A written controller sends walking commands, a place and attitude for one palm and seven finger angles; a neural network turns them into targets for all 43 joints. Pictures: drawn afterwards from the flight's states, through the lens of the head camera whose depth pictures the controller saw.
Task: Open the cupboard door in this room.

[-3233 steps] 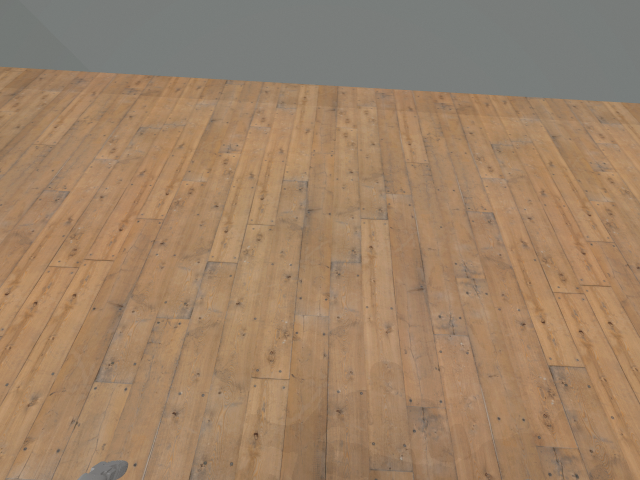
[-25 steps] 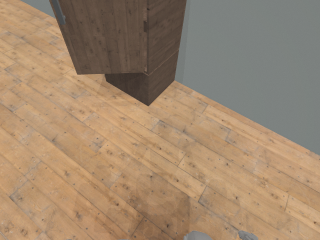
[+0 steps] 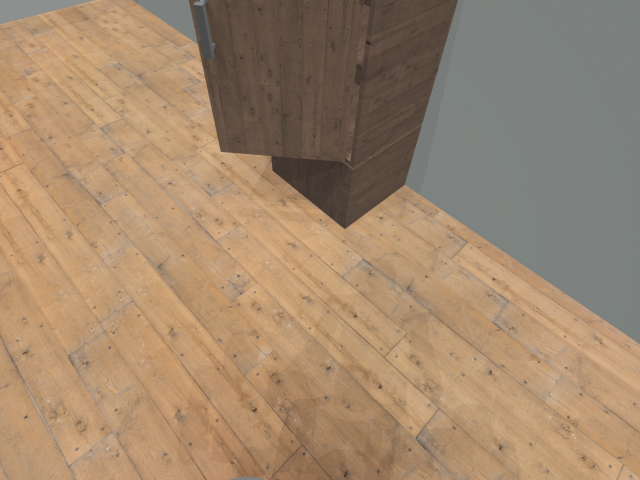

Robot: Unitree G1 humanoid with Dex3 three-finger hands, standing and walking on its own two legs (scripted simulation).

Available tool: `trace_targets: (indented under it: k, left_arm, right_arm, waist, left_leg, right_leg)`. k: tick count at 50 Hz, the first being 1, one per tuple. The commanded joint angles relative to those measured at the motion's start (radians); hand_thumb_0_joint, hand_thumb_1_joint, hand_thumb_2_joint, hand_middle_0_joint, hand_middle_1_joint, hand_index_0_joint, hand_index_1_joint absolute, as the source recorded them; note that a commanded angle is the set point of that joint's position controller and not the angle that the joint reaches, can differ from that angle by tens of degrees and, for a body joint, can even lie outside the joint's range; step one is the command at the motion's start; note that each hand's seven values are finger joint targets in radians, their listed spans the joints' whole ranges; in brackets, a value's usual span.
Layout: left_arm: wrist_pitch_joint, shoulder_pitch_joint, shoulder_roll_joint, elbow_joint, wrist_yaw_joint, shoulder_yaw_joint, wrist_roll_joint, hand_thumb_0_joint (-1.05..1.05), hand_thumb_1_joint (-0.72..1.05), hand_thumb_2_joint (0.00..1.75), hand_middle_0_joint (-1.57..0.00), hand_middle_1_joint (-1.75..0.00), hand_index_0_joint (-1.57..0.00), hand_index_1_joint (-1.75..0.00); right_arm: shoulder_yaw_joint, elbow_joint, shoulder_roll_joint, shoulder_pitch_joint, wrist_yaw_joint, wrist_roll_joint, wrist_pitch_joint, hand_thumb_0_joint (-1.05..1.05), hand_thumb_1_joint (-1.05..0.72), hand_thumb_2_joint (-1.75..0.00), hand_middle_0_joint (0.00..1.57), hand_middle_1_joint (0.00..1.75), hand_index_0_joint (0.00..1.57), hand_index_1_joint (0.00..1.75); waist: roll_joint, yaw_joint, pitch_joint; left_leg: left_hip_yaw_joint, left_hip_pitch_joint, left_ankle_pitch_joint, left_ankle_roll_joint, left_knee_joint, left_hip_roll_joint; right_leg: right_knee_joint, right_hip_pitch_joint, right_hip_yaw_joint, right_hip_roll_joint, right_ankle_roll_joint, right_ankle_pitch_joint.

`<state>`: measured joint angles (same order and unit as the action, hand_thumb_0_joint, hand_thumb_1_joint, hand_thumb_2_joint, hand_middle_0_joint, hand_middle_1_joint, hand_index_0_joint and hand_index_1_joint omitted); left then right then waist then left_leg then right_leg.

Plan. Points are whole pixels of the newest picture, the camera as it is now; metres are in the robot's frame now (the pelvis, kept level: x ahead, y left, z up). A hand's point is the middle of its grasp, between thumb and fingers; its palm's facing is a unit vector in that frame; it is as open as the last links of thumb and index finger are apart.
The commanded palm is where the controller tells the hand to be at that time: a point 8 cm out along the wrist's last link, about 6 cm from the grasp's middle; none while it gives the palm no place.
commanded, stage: take the last steps up to it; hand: left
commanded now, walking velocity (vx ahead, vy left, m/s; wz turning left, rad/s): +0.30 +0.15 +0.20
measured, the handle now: (206, 28) +1.08 +0.39 +0.02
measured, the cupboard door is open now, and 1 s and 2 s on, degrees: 42 42 42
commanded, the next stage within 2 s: come to a stop and stand still in 1.40 s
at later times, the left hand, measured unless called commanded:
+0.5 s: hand (203, 420) +0.21 +0.19 -0.17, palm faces +0.08 -0.98 -0.20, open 7.4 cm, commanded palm none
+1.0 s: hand (164, 413) +0.22 +0.26 -0.19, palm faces +0.18 -0.97 -0.16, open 7.4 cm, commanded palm none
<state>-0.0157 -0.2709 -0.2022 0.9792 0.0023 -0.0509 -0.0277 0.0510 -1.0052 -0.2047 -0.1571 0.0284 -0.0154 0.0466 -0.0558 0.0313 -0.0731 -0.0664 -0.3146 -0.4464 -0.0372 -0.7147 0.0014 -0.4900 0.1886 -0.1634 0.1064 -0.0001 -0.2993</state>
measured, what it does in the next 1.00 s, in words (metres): walks ahead: left foot, then right foot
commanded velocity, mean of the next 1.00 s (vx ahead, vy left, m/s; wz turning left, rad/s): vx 0.30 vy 0.11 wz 0.03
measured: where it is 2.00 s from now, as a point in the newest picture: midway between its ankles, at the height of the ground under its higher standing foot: (286, 362)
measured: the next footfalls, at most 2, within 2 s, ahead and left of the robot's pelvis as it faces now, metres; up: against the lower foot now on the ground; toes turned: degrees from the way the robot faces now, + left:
left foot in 0.06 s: +0.04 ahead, +0.12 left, +0.00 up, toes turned +5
right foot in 0.44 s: +0.21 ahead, -0.08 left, +0.00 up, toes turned -4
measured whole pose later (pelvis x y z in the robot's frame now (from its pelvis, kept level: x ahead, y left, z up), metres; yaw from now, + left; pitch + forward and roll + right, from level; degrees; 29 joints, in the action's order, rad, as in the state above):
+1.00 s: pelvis +0.30 +0.10 -0.02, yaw +5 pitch +0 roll +1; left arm -0.01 -0.36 -0.17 1.13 -0.01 -0.05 -0.02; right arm 0.03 -0.98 -0.16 -0.14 0.01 -0.03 -0.07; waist -0.06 0.05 -0.06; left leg -0.15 -0.36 -0.23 0.04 -0.58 0.03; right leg -1.13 0.36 -0.05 0.11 -0.02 -0.46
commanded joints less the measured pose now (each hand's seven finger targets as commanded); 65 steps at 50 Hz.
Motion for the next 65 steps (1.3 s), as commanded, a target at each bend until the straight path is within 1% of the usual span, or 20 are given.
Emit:
trace_targets:
  k: [1, 3, 4, 8, 12, 20, 21, 22, 23, 24, 29, 39, 42, 43, 45, 51, 61, 63, 64, 65]
  left_arm:
    - [-0.006, 0.000, -0.197, -0.035, 0.003, -0.062, 0.009, 0.00, 0.90, 0.90, -0.20, -0.30, -0.20, -0.30]
    - [0.003, 0.072, -0.083, -0.105, -0.013, -0.037, 0.013, 0.00, 0.90, 0.90, -0.20, -0.30, -0.20, -0.30]
    - [0.001, 0.170, -0.092, -0.130, -0.011, -0.029, 0.000, 0.00, 0.90, 0.90, -0.20, -0.30, -0.20, -0.30]
    - [-0.002, 0.105, -0.083, -0.062, -0.026, -0.026, -0.001, 0.00, 0.90, 0.90, -0.20, -0.30, -0.20, -0.30]
    - [-0.002, 0.104, -0.060, -0.052, -0.024, -0.010, 0.004, 0.00, 0.90, 0.90, -0.20, -0.30, -0.20, -0.30]
    - [-0.016, 0.026, -0.061, -0.037, -0.024, -0.022, 0.001, 0.00, 0.90, 0.90, -0.20, -0.30, -0.20, -0.30]
    - [-0.028, -0.102, -0.108, -0.002, -0.019, -0.038, -0.002, 0.00, 0.90, 0.90, -0.20, -0.30, -0.20, -0.30]
    - [-0.038, -0.242, -0.209, 0.038, -0.008, -0.061, -0.007, 0.00, 0.90, 0.90, -0.20, -0.30, -0.20, -0.30]
    - [-0.036, -0.275, -0.242, 0.038, 0.001, -0.065, 0.007, 0.00, 0.90, 0.90, -0.20, -0.30, -0.20, -0.30]
    - [-0.036, -0.196, -0.203, 0.026, 0.007, -0.056, 0.010, 0.00, 0.90, 0.90, -0.20, -0.30, -0.20, -0.30]
    - [-0.066, -0.061, -0.045, 0.013, 0.012, -0.027, 0.003, 0.00, 0.90, 0.90, -0.20, -0.30, -0.20, -0.30]
    - [-0.068, -0.113, -0.128, 0.093, 0.007, -0.030, -0.001, 0.00, 0.90, 0.90, -0.20, -0.30, -0.20, -0.30]
    - [-0.052, -0.095, -0.128, 0.101, 0.007, -0.035, 0.003, 0.00, 0.90, 0.90, -0.20, -0.30, -0.20, -0.30]
    - [-0.047, -0.093, -0.109, 0.093, 0.005, -0.030, 0.003, 0.00, 0.90, 0.90, -0.20, -0.30, -0.20, -0.30]
    - [-0.046, -0.091, -0.024, 0.032, -0.002, -0.010, 0.014, 0.00, 0.90, 0.90, -0.20, -0.30, -0.20, -0.30]
    - [-0.019, -0.050, 0.007, 0.042, -0.014, -0.010, 0.000, 0.00, 0.90, 0.90, -0.20, -0.30, -0.20, -0.30]
    - [-0.011, -0.037, -0.024, 0.000, -0.020, -0.022, -0.002, 0.00, 0.90, 0.90, -0.20, -0.30, -0.20, -0.30]
    - [-0.033, -0.184, -0.138, 0.038, -0.008, -0.042, -0.009, 0.00, 0.90, 0.90, -0.20, -0.30, -0.20, -0.30]
    - [-0.034, -0.254, -0.212, 0.047, -0.001, -0.054, 0.003, 0.00, 0.90, 0.90, -0.20, -0.30, -0.20, -0.30]
    - [-0.046, -0.224, -0.195, 0.045, 0.007, -0.048, 0.010, 0.00, 0.90, 0.90, -0.20, -0.30, -0.20, -0.30]
  right_arm:
    - [0.012, 0.049, -0.087, -0.083, -0.011, -0.001, -0.052, 0.00, -0.90, -0.90, 0.20, 0.30, 0.20, 0.30]
    - [0.050, 0.027, -0.246, -0.246, -0.028, -0.022, -0.050, 0.00, -0.90, -0.90, 0.20, 0.30, 0.20, 0.30]
    - [0.046, 0.010, -0.239, -0.283, -0.036, -0.019, -0.050, 0.00, -0.90, -0.90, 0.20, 0.30, 0.20, 0.30]
    - [0.008, 0.039, -0.132, -0.170, -0.052, -0.011, -0.088, 0.00, -0.90, -0.90, 0.20, 0.30, 0.20, 0.30]
    - [0.001, 0.005, -0.122, -0.214, -0.050, -0.005, -0.105, 0.00, -0.90, -0.90, 0.20, 0.30, 0.20, 0.30]
    - [0.002, -0.050, -0.109, -0.224, -0.046, -0.006, -0.098, 0.00, -0.90, -0.90, 0.20, 0.30, 0.20, 0.30]
    - [0.000, -0.047, -0.089, -0.217, -0.043, 0.002, -0.102, 0.00, -0.90, -0.90, 0.20, 0.30, 0.20, 0.30]
    - [-0.001, -0.022, -0.047, -0.234, -0.032, 0.012, -0.107, 0.00, -0.90, -0.90, 0.20, 0.30, 0.20, 0.30]
    - [0.005, 0.004, -0.071, -0.205, -0.033, 0.006, -0.100, 0.00, -0.90, -0.90, 0.20, 0.30, 0.20, 0.30]
    - [0.013, 0.006, -0.079, -0.127, -0.029, -0.001, -0.092, 0.00, -0.90, -0.90, 0.20, 0.30, 0.20, 0.30]
    - [0.008, -0.044, 0.015, -0.172, -0.008, -0.014, -0.060, 0.00, -0.90, -0.90, 0.20, 0.30, 0.20, 0.30]
    - [0.003, 0.052, 0.001, 0.024, 0.018, -0.004, -0.082, 0.00, -0.90, -0.90, 0.20, 0.30, 0.20, 0.30]
    - [0.011, 0.027, -0.044, -0.064, 0.009, -0.008, -0.093, 0.00, -0.90, -0.90, 0.20, 0.30, 0.20, 0.30]
    - [0.023, -0.009, -0.094, -0.188, -0.002, -0.012, -0.100, 0.00, -0.90, -0.90, 0.20, 0.30, 0.20, 0.30]
    - [0.058, -0.046, -0.257, -0.406, -0.036, -0.021, -0.097, 0.00, -0.90, -0.90, 0.20, 0.30, 0.20, 0.30]
    - [0.007, 0.010, -0.087, -0.157, -0.051, -0.014, -0.119, 0.00, -0.90, -0.90, 0.20, 0.30, 0.20, 0.30]
    - [0.015, -0.015, -0.108, -0.124, -0.035, -0.014, -0.096, 0.00, -0.90, -0.90, 0.20, 0.30, 0.20, 0.30]
    - [0.001, -0.002, -0.043, -0.124, -0.027, 0.001, -0.098, 0.00, -0.90, -0.90, 0.20, 0.30, 0.20, 0.30]
    - [-0.001, 0.032, -0.046, -0.103, -0.020, -0.003, -0.097, 0.00, -0.90, -0.90, 0.20, 0.30, 0.20, 0.30]
    - [0.009, 0.022, -0.087, -0.078, -0.023, -0.006, -0.092, 0.00, -0.90, -0.90, 0.20, 0.30, 0.20, 0.30]
  waist:
    - [-0.020, -0.050, 0.070]
    - [0.398, -0.129, 0.056]
    - [0.289, -0.152, 0.034]
    - [0.170, -0.050, 0.016]
    - [0.145, -0.040, 0.023]
    - [0.097, 0.025, -0.006]
    - [0.006, 0.080, 0.047]
    - [-0.246, 0.119, 0.123]
    - [-0.257, 0.113, 0.131]
    - [-0.204, 0.096, 0.044]
    - [-0.070, -0.022, 0.014]
    - [-0.109, 0.012, -0.011]
    - [-0.052, -0.048, 0.002]
    - [0.054, -0.105, 0.062]
    - [0.345, -0.164, 0.207]
    - [0.168, -0.033, 0.060]
    - [0.087, 0.033, -0.004]
    - [-0.174, 0.092, 0.026]
    - [-0.296, 0.109, 0.047]
    - [-0.261, 0.091, 0.047]
  left_leg:
    - [-0.028, 0.231, 0.136, 0.032, 0.321, -0.009]
    - [0.486, 0.397, 0.015, 0.231, 0.494, 0.351]
    - [0.535, 0.325, -0.025, 0.293, 0.527, 0.384]
    - [0.314, 0.256, 0.202, 0.238, 0.524, 0.253]
    - [0.199, 0.264, 0.449, 0.240, 0.507, 0.213]
    - [0.130, 0.050, 0.294, 0.182, 0.338, 0.154]
    - [0.074, -0.056, 0.256, 0.141, 0.146, 0.081]
    - [-0.018, -0.263, 0.041, 0.084, -0.152, -0.041]
    - [0.038, -0.328, -0.163, 0.069, -0.399, -0.025]
    - [0.103, -0.361, -0.062, 0.064, -0.508, 0.027]
    - [0.058, -0.244, 0.219, 0.011, -0.355, 0.105]
    - [-0.034, -0.171, 0.246, 0.011, 0.087, 0.063]
    - [-0.079, 0.098, 0.272, 0.030, 0.222, 0.017]
    - [-0.059, 0.271, 0.236, 0.046, 0.263, 0.035]
    - [0.431, 0.499, 0.287, 0.212, 0.411, 0.388]
    - [0.172, 0.137, 0.265, 0.205, 0.514, 0.305]
    - [0.052, -0.034, 0.041, 0.168, 0.426, 0.221]
    - [-0.083, -0.248, -0.021, 0.072, 0.038, 0.041]
    - [-0.079, -0.354, -0.189, 0.046, -0.219, -0.008]
    - [0.035, -0.365, -0.119, 0.046, -0.358, 0.033]
  right_leg:
    - [0.049, 0.101, 0.140, 0.190, -0.060, -0.049]
    - [-0.422, 0.478, -0.029, -0.031, 0.034, -0.330]
    - [-0.555, 0.525, 0.079, -0.009, 0.009, -0.321]
    - [-0.636, 0.484, 0.133, 0.025, 0.008, -0.074]
    - [-0.462, 0.401, 0.098, 0.012, 0.020, -0.021]
    - [-0.070, -0.036, 0.043, -0.056, 0.001, 0.073]
    - [0.002, -0.236, 0.135, 0.004, -0.027, 0.035]
    - [0.140, -0.433, 0.491, 0.273, -0.123, -0.026]
    - [0.289, -0.366, 0.716, 0.421, -0.207, -0.143]
    - [0.332, -0.216, 0.724, 0.396, -0.207, -0.237]
    - [0.331, 0.010, 0.216, 0.221, -0.109, 0.097]
    - [0.261, -0.102, 0.128, 0.225, -0.113, 0.272]
    - [0.130, 0.025, 0.089, 0.183, -0.079, 0.224]
    - [-0.057, 0.083, 0.043, 0.132, -0.060, 0.243]
    - [-0.601, 0.390, 0.020, -0.075, -0.013, -0.310]
    - [-0.657, 0.380, 0.133, 0.037, -0.019, -0.069]
    - [-0.102, -0.017, 0.043, -0.042, -0.010, 0.052]
    - [0.134, -0.259, 0.364, 0.160, -0.096, -0.060]
    - [0.295, -0.293, 0.651, 0.350, -0.208, -0.078]
    - [0.326, -0.224, 0.697, 0.357, -0.233, -0.071]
